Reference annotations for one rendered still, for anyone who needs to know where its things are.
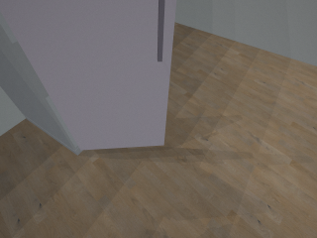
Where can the fridge door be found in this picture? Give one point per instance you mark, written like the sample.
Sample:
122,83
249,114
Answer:
98,61

